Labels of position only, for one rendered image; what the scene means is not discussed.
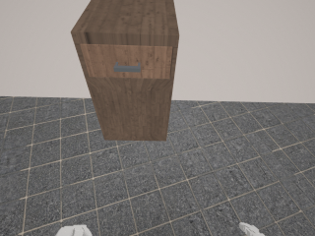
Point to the robot right hand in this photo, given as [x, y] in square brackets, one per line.
[250, 230]

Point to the cabinet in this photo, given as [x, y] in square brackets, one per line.
[130, 109]

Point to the robot left hand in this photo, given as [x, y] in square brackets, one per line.
[74, 230]

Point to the drawer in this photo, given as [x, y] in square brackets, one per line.
[100, 59]

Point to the handle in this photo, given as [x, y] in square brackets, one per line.
[131, 69]

